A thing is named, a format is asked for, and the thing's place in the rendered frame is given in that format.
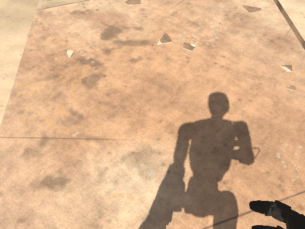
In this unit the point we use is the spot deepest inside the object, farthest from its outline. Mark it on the robot right hand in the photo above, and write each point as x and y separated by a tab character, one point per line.
279	211

